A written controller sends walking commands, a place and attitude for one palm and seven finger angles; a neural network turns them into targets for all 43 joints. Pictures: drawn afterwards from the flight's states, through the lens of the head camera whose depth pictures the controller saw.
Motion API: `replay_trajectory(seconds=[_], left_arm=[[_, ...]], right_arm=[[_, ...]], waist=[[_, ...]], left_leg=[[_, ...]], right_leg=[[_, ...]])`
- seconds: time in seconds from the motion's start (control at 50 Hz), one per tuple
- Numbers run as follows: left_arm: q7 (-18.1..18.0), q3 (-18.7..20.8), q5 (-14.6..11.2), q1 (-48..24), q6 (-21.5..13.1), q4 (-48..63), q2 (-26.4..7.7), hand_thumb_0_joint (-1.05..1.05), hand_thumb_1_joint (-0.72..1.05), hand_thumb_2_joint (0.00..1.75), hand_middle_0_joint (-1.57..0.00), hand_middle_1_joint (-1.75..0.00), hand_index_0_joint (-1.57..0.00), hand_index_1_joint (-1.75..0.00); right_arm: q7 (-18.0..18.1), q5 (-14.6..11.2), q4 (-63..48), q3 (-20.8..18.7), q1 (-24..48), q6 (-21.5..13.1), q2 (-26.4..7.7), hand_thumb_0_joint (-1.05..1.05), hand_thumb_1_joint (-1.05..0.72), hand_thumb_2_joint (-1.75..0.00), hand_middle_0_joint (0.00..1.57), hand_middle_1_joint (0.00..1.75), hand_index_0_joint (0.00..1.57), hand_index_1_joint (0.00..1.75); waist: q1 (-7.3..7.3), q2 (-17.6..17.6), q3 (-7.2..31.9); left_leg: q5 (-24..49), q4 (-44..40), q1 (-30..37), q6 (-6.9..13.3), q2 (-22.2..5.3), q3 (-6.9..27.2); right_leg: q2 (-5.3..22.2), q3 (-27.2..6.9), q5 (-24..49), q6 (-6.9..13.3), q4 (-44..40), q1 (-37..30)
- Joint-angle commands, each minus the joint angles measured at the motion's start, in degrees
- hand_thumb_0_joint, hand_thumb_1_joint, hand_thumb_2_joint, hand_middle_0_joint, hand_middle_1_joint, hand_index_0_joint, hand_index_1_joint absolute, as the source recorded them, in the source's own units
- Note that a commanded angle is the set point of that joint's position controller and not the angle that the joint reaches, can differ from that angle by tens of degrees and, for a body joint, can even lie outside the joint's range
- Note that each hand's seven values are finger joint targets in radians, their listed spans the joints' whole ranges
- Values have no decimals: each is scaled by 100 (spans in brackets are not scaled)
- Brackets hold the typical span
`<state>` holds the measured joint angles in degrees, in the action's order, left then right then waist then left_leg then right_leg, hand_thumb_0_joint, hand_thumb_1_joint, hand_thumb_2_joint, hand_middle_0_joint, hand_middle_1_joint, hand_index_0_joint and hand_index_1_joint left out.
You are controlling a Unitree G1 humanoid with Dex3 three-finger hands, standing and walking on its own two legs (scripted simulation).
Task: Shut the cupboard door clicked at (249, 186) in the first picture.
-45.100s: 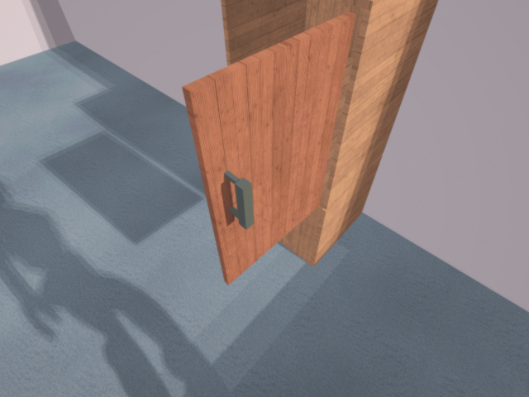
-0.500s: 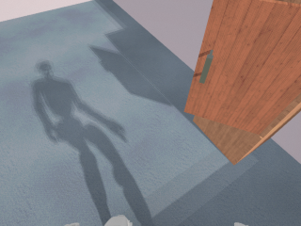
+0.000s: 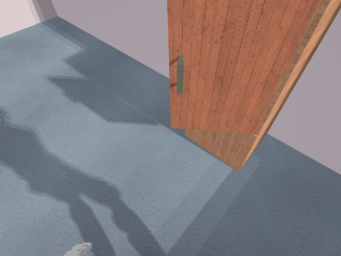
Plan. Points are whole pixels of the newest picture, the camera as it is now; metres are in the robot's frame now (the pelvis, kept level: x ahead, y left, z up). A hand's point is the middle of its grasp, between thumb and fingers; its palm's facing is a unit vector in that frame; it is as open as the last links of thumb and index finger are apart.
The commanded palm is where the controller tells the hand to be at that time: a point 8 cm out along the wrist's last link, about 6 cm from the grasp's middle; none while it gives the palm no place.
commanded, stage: take the last steps up to it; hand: left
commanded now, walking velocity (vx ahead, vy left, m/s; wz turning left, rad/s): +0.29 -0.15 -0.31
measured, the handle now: (180, 74) +0.68 -0.01 +0.01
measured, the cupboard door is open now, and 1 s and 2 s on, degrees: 36 36 36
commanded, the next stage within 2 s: come to a stop and stand still in 0.68 s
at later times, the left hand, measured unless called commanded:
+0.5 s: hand (113, 241) +0.18 +0.17 -0.16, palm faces -0.15 -0.98 -0.14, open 7.4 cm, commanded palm none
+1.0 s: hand (165, 194) +0.32 +0.03 -0.16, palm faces -0.15 -0.97 -0.20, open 7.3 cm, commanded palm none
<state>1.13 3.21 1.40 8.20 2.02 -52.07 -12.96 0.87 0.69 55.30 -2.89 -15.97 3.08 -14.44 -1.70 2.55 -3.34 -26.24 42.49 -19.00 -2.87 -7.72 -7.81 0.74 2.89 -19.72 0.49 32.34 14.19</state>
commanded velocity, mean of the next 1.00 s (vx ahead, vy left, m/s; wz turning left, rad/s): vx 0.11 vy -0.06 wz -0.11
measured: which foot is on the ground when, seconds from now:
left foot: up 0.00-0.24, down 0.26-0.70, up 0.72-1.00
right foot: down 0.00-0.26, up 0.28-0.68, down 0.70-1.00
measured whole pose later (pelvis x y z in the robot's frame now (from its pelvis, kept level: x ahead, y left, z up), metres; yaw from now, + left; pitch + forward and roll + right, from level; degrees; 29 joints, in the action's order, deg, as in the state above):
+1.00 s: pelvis +0.23 -0.13 +0.01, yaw -10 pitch +1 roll -2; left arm -1.4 1.7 1.1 10.1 -1.3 -59.8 -9.0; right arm 1.3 0.2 57.4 -1.6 -9.0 1.0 -10.4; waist -0.2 1.7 -3.2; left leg -19.2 39.3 -21.9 -2.8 -2.6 -3.5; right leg -1.9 7.4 -14.6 3.3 26.5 13.2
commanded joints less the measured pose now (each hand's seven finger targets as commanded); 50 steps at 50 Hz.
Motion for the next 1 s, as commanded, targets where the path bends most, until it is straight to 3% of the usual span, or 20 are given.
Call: replay_trajectory(seconds=[0.0, 0.06, 0.14, 0.2, 0.22, 0.24, 0.26, 0.28, 0.32, 0.36, 0.4, 0.58, 0.64, 0.66, 0.68, 0.7, 0.72, 0.8, 0.86, 0.98], left_arm=[[-224, 248, 2, 449, -120, 112, -1133, 0, 90, 90, -20, -30, -20, -30], [-175, 178, -12, 195, -156, 168, -885, 0, 90, 90, -20, -30, -20, -30], [-92, 241, 22, 321, -188, 7, -1020, 0, 90, 90, -20, -30, -20, -30], [-35, 250, -29, 143, -158, -32, -920, 0, 90, 90, -20, -30, -20, -30], [-8, 192, -57, 143, -134, 9, -662, 0, 90, 90, -20, -30, -20, -30], [52, 108, -90, 178, -112, 160, -232, 0, 90, 90, -20, -30, -20, -30], [86, 113, 2, -187, -126, 394, -393, 0, 90, 90, -20, -30, -20, -30], [105, 142, 89, -420, -114, 414, -545, 0, 90, 90, -20, -30, -20, -30], [194, 205, 103, -214, -128, 199, -474, 0, 90, 90, -20, -30, -20, -30], [218, 170, 73, 40, -75, 10, -299, 0, 90, 90, -20, -30, -20, -30], [219, 122, 33, 67, -56, -46, -176, 0, 90, 90, -20, -30, -20, -30], [236, 46, 6, -598, -85, 60, -203, 0, 90, 90, -20, -30, -20, -30], [190, 132, 21, 582, -222, -345, -432, 0, 90, 90, -20, -30, -20, -30], [119, 243, 49, 1408, -304, -584, -848, 0, 90, 90, -20, -30, -20, -30], [4, 366, 56, 2112, -365, -801, -1424, 0, 90, 90, -20, -30, -20, -30], [-61, 351, -33, 1948, -355, -789, -1477, 0, 90, 90, -20, -30, -20, -30], [-112, 285, -23, 1365, -330, -639, -1249, 0, 90, 90, -20, -30, -20, -30], [-247, -2, -24, 259, -446, -399, -336, 0, 90, 90, -20, -30, -20, -30], [-279, -71, -14, 237, -484, -485, -247, 0, 90, 90, -20, -30, -20, -30], [-371, 38, -68, 439, -310, -568, -532, 0, 90, 90, -20, -30, -20, -30]], right_arm=[[87, 19, -545, -88, 328, -105, -470, 0, -90, -90, 20, 30, 20, 30], [-7, 75, -409, -81, 170, -161, -393, 0, -90, -90, 20, 30, 20, 30], [-48, 88, -472, -68, 332, -284, -275, 0, -90, -90, 20, 30, 20, 30], [24, 102, -235, -57, -401, -412, -286, 0, -90, -90, 20, 30, 20, 30], [70, 121, -88, -104, -837, -472, -563, 0, -90, -90, 20, 30, 20, 30], [113, 239, 56, -238, -1400, -514, -1190, 0, -90, -90, 20, 30, 20, 30], [170, 235, 40, -267, -1617, -516, -1450, 0, -90, -90, 20, 30, 20, 30], [177, 204, 38, -229, -1455, -535, -1346, 0, -90, -90, 20, 30, 20, 30], [172, 182, -107, -101, -829, -583, -903, 0, -90, -90, 20, 30, 20, 30], [189, 157, -51, -28, -812, -652, -673, 0, -90, -90, 20, 30, 20, 30], [193, 144, 63, -17, -960, -682, -621, 0, -90, -90, 20, 30, 20, 30], [109, 164, 377, -176, -999, -553, -722, 0, -90, -90, 20, 30, 20, 30], [96, 99, 407, -211, -772, -514, -809, 0, -90, -90, 20, 30, 20, 30], [43, 15, 378, -192, -743, -534, -619, 0, -90, -90, 20, 30, 20, 30], [12, -58, 166, -59, -651, -524, -42, 0, -90, -90, 20, 30, 20, 30], [70, -79, 19, -59, -455, -462, -93, 0, -90, -90, 20, 30, 20, 30], [90, -69, 70, -72, -387, -451, -65, 0, -90, -90, 20, 30, 20, 30], [43, 58, 337, 43, -627, -324, 190, 0, -90, -90, 20, 30, 20, 30], [58, 0, 390, 145, -625, -221, 376, 0, -90, -90, 20, 30, 20, 30], [46, -15, 166, 20, -55, -119, -54, 0, -90, -90, 20, 30, 20, 30]], waist=[[290, -1901, 416], [106, -1370, 456], [206, -1283, 96], [-162, -1057, 131], [-360, -259, 188], [-545, 1503, 253], [-640, 1336, 142], [-513, 992, -88], [-160, 617, -396], [-43, 564, -223], [-40, 623, 8], [-171, 945, -243], [403, 534, 412], [788, -222, 906], [999, -1958, 1261], [867, -1718, 1268], [644, -1819, 1049], [-65, -604, 658], [-104, -660, 788], [55, -790, 557]], left_leg=[[-462, 2149, -1649, -69, 245, 737], [115, 1664, -1141, -165, 252, 437], [98, 173, -638, -85, 359, 166], [985, -1300, 856, -34, 505, -43], [737, -1994, 1767, 79, 97, 542], [-395, -2775, 2268, 580, -1473, 2699], [-995, -3388, 1927, 1064, -2372, 3756], [-1058, -3468, 1460, 1147, -2346, 3783], [86, -3411, 1053, 843, -1773, 2488], [1938, -3104, 1287, 637, -1354, 1269], [3197, -2849, 1612, 648, -1201, 619], [2990, -2610, 1269, 719, -1273, 56], [3803, -1224, 1103, 457, -940, -275], [3061, 14, 159, 261, -583, -470], [-779, 1788, -1203, 102, 465, -499], [-1334, 2736, -1416, 214, 383, 325], [-862, 3172, -1607, 236, 240, 603], [129, 2060, -638, 96, 26, 672], [354, 763, -133, 12, 274, 601], [1659, -1172, 428, 101, 412, 706]], right_leg=[[1736, -1959, 2777, 1262, -1489, -1020], [1193, -1200, 1814, 1053, -1540, -689], [1158, -1489, 273, 1157, -1759, -307], [793, -1355, -382, 865, -1259, 492], [440, -1137, -692, 601, -475, 1282], [-345, -336, -1221, 194, 1244, 2321], [-180, -409, -1445, 126, 2436, 2672], [65, -642, -1072, 120, 3190, 2793], [310, -606, -118, 0, 3611, 2709], [266, -479, 379, -109, 3523, 2535], [240, -309, 531, -157, 3230, 2469], [188, 297, 759, -44, 702, 1304], [-186, 564, 1118, 115, -360, -552], [348, -92, 1148, 323, -652, -2025], [1823, -2084, 2003, 951, -1180, -2786], [2210, -2388, 2145, 1276, -1596, -2244], [2033, -2322, 1782, 1315, -1726, -1831], [1524, -694, 3706, 1109, -1471, -284], [1434, -548, 4835, 1038, -1328, -269], [1489, -792, 4463, 825, -724, -524]])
